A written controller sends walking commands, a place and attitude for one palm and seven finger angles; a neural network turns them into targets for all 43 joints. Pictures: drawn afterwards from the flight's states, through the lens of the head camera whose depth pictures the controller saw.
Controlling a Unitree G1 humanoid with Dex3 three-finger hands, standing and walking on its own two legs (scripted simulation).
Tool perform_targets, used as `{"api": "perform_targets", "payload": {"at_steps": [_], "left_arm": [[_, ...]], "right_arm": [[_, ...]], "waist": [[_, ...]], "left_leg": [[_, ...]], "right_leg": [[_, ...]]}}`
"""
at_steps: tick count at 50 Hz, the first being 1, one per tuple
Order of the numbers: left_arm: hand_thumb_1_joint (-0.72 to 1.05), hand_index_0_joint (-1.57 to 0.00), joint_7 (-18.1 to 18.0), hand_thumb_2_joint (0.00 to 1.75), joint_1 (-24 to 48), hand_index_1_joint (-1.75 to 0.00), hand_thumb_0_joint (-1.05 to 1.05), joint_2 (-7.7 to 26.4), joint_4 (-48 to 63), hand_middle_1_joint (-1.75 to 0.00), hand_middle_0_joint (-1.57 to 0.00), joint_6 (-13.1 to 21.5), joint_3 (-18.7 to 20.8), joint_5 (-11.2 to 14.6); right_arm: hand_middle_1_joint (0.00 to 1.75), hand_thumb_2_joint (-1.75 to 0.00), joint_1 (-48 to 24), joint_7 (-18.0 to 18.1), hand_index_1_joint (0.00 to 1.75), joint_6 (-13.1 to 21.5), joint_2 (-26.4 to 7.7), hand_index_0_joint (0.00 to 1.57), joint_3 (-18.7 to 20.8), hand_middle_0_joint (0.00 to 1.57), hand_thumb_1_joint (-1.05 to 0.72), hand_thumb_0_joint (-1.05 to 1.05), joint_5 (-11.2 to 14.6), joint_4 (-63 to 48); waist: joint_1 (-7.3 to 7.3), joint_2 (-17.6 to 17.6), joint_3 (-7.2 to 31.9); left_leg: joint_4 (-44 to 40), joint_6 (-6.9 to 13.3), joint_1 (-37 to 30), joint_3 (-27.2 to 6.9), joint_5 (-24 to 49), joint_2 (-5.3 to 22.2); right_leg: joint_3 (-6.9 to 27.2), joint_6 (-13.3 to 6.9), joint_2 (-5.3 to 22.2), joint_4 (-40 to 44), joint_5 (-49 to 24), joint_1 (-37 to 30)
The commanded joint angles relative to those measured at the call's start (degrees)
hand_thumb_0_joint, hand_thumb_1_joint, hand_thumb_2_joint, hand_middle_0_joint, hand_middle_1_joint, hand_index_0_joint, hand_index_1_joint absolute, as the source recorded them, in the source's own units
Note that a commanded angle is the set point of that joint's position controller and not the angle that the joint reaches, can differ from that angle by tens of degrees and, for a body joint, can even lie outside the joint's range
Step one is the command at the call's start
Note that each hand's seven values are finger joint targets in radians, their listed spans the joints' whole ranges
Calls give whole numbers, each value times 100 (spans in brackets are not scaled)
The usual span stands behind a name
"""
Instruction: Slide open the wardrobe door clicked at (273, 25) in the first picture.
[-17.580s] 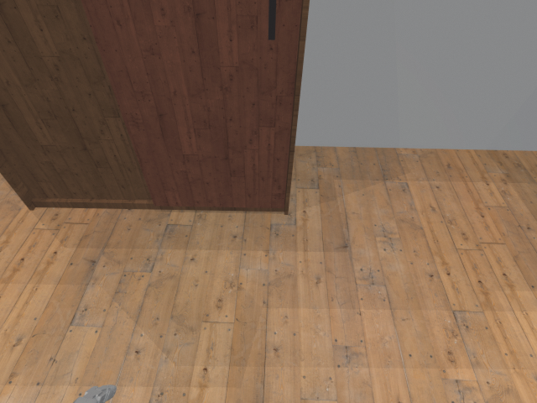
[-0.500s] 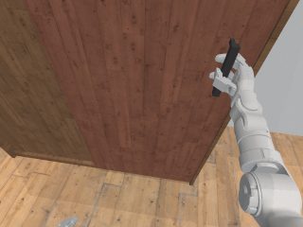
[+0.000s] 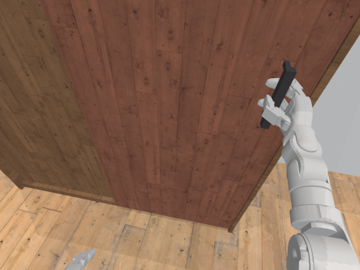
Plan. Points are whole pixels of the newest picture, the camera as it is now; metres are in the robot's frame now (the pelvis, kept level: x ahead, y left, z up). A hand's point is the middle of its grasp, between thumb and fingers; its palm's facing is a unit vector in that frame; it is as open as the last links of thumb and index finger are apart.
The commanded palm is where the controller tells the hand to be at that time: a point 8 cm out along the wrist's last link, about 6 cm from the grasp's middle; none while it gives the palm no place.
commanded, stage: grip the handle and tug to test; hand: right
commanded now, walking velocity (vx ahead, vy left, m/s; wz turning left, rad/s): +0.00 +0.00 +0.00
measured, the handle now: (275, 96) +0.48 -0.16 +0.17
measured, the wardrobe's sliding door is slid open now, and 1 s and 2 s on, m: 0.00 0.00 0.09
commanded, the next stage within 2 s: tug the door sideways, standing still in 0.02 s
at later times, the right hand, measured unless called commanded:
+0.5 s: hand (266, 108) +0.43 -0.13 +0.18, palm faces +0.15 +0.99 +0.00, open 5.5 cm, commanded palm +0.40 -0.14 +0.18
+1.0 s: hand (263, 111) +0.43 -0.13 +0.17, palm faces +0.12 +0.99 -0.11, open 5.9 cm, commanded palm +0.41 -0.15 +0.18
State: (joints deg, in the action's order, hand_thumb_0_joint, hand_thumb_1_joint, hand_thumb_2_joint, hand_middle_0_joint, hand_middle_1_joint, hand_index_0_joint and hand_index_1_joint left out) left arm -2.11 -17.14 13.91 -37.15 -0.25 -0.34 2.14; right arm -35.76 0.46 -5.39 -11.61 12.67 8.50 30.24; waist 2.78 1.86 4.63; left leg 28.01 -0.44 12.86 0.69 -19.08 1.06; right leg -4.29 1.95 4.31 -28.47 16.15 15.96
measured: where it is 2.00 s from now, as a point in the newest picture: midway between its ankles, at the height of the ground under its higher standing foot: outside the picture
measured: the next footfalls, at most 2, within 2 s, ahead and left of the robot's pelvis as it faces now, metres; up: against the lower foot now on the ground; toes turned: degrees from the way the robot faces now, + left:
right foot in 1.34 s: +0.05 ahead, -0.08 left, +0.00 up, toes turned -17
left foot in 1.72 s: +0.25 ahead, +0.32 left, +0.00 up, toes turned -6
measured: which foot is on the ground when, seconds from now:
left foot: down 0.00-1.00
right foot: down 0.00-1.00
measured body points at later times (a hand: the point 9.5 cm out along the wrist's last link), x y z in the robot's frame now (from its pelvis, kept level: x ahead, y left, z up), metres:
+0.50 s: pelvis +0.02 +0.00 +0.00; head +0.03 +0.02 +0.45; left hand +0.18 +0.22 -0.11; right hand +0.42 -0.18 +0.18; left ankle -0.05 +0.13 -0.73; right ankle -0.02 -0.14 -0.73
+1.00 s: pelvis -0.02 +0.00 -0.01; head +0.01 +0.02 +0.44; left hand +0.11 +0.24 -0.14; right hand +0.42 -0.18 +0.18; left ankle -0.05 +0.12 -0.73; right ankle -0.02 -0.14 -0.74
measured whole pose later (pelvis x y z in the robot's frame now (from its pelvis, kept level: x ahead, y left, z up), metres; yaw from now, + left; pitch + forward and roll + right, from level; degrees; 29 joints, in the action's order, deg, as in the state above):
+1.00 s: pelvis -0.02 +0.00 -0.01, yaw -2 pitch +2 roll +0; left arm -5.0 -13.1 12.1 -39.9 1.2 -0.9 1.2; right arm -44.7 6.4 1.0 -13.8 3.1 7.4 38.3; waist 0.8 2.2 -1.3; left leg 42.1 0.0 17.9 1.2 -24.8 0.6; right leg -1.5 2.0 3.9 -36.5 19.1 19.1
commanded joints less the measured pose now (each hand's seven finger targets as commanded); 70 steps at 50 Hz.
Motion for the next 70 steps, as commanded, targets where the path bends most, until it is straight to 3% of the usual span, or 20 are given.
{"api": "perform_targets", "payload": {"at_steps": [1, 6, 15, 25, 31, 36, 40, 41, 44, 48, 51, 55, 56, 57, 60, 64, 66, 67, 68, 70], "left_arm": [[90, -20, -48, 90, 529, -30, 0, 653, 959, -30, -20, 200, 268, 11], [90, -20, -42, 90, 684, -30, 0, 610, 1077, -30, -20, 129, 250, 4], [90, -20, -159, 90, 492, -30, 0, 548, 636, -30, -20, 102, 258, -94], [90, -20, -119, 90, 609, -30, 0, 433, 511, -30, -20, 284, 215, -127], [90, -20, -40, 90, 351, -30, 0, 444, 378, -30, -20, 342, 264, -152], [90, -20, -20, 90, 420, -30, 0, 453, 343, -30, -20, 491, 250, -141], [90, -20, 8, 90, 292, -30, 0, 434, 186, -30, -20, 603, 204, -138], [90, -20, -178, 90, 217, -30, 0, 764, 236, -30, -20, 563, 198, -115], [90, -20, -288, 90, 525, -30, 0, 575, 312, -30, -20, 419, 201, -99], [90, -20, -402, 90, 706, -30, 0, 640, 425, -30, -20, 321, 221, -68], [90, -20, -392, 90, 816, -30, 0, 630, 479, -30, -20, 223, 171, -51], [90, -20, -424, 90, 936, -30, 0, 588, 469, -30, -20, 231, 104, 65], [90, -20, -455, 90, 1011, -30, 0, 496, 536, -30, -20, 255, 104, 90], [90, -20, -525, 90, 1287, -30, 0, 505, 543, -30, -20, 321, 88, 56], [90, -20, -475, 90, 998, -30, 0, 525, 241, -30, -20, 469, 143, -10], [90, -20, -465, 90, 990, -30, 0, 272, 374, -30, -20, 406, 98, -154], [90, -20, -455, 90, 869, -30, 0, 459, 380, -30, -20, 411, 229, -142], [90, -20, -357, 90, 863, -30, 0, 696, 549, -30, -20, 439, 336, -125], [90, -20, -176, 90, 957, -30, 0, 583, 548, -30, -20, 497, 299, -53], [90, -20, -31, 90, 1238, -30, 0, 587, 516, -30, -20, 487, 409, -10]], "right_arm": [[140, -90, -1152, -78, 140, 107, -991, 45, 348, 45, -90, 0, 106, -2056], [140, -90, -651, -40, 140, -229, -925, 45, 328, 45, -90, 0, 131, -2804], [140, -90, -2547, 302, 140, -676, 186, 45, -794, 45, -90, 0, -132, -2295], [140, -90, -3371, 308, 140, -180, 1068, 45, -1646, 45, -90, 0, -122, -1901], [140, -90, -3633, 208, 140, -102, 1293, 45, -1931, 45, -90, 0, -155, -1810], [140, -90, -3915, 270, 140, 77, 1509, 45, -2047, 45, -90, 0, -58, -1239], [140, -90, -4644, 364, 140, 239, 1534, 45, -2067, 45, -90, 0, -123, -1182], [140, -90, -4463, 538, 140, 801, -1310, 45, -495, 45, -90, 0, -600, -1053], [140, -90, -3846, 348, 140, 1104, 36, 45, -1433, 45, -90, 0, -396, -813], [140, -90, -4032, 299, 140, 1234, 18, 45, -1511, 45, -90, 0, -158, -803], [140, -90, -4290, 335, 140, 1251, -180, 45, -1473, 45, -90, 0, -116, -1052], [140, -90, -3985, 347, 140, 1266, -135, 45, -1508, 45, -90, 0, -186, -854], [140, -90, -4009, 380, 140, 1254, -288, 45, -1424, 45, -90, 0, -249, -948], [140, -90, -3984, 413, 140, 1263, -306, 45, -1372, 45, -90, 0, -256, -831], [140, -90, -4162, 319, 140, 1410, 156, 45, -1691, 45, -90, 0, -331, -1084], [140, -90, -3955, 287, 140, 1686, 883, 45, -2232, 45, -90, 0, -434, -1677], [140, -90, -3946, 268, 140, 1806, 927, 45, -2452, 45, -90, 0, -389, -2144], [140, -90, -3992, 194, 140, 1861, 1208, 45, -2710, 45, -90, 0, -281, -2547], [140, -90, -4277, 134, 140, 1878, 1329, 45, -2857, 45, -90, 0, -193, -2958], [140, -90, -4400, 113, 140, 1844, 1119, 45, -2745, 45, -90, 0, -332, -3111]], "waist": [[-540, -505, 1971], [-592, -378, 1962], [-38, -8, 1734], [174, -312, 1456], [144, -64, 2251], [244, -706, 1788], [315, 128, 2017], [-18, 44, 1901], [83, -75, 1670], [149, 884, 1351], [76, 980, 1028], [-129, 127, 993], [-133, -1390, 1011], [-292, -1719, 601], [-202, -963, 360], [-135, -1148, 805], [128, -513, 1338], [102, 948, 1720], [21, 880, 2128], [34, -123, 1393]], "left_leg": [[30, 95, -1176, 280, 4419, -199], [0, 89, -1295, 288, 4750, -174], [-21, 105, -414, 323, 4425, -221], [-149, 122, 50, 372, 3206, -237], [232, 99, 42, 436, 4097, -246], [20, 105, 131, 439, 3101, -292], [130, 141, 476, 397, 3145, -278], [18, -12, 294, 209, 2630, 47], [378, -51, 163, 337, 2013, 19], [2047, 48, 1313, 241, -675, -350], [2125, 208, 1526, -9, -1396, -171], [-315, 459, -1137, -294, -96, 261], [-1130, 856, -1465, -1745, -140, 1173], [-1416, 1308, -1432, -2747, 729, 1814], [-692, 1426, -1590, -1764, 2562, 1584], [413, 920, -1613, -107, 4508, 856], [2102, 359, 98, 270, 3652, 613], [3690, -3, 2123, 108, 388, -58], [4898, 157, 2619, -736, -1218, 11], [5019, 203, 3196, -770, -1012, 343]], "right_leg": [[-22, -388, -377, -70, -3313, -1014], [-33, -365, -346, -49, -3754, -1213], [157, -387, -387, -285, -3981, -1610], [431, -371, -368, -163, -2905, -1648], [513, -360, -336, -581, -4587, -2068], [548, -363, -391, -312, -2798, -1517], [546, -324, -427, -471, -3075, -1838], [493, -523, -66, -537, -2946, -1447], [537, -614, 223, -436, -2281, -1443], [2294, -1356, 1453, 191, -1628, -1832], [2585, -1478, 1705, 214, -1402, -1632], [500, -663, 629, -1322, -518, 441], [57, -328, -124, -2438, 632, 1262], [347, -276, -420, -3584, 1700, 1961], [582, -201, -134, -3867, 1241, 1870], [-334, -166, -188, -744, -78, 196], [212, -421, 473, 602, -2153, -2276], [2466, -1271, 2193, 259, -4685, -3731], [3346, -1800, 3084, -50, -5515, -4196], [2277, -1674, 2920, -66, -4891, -3737]]}}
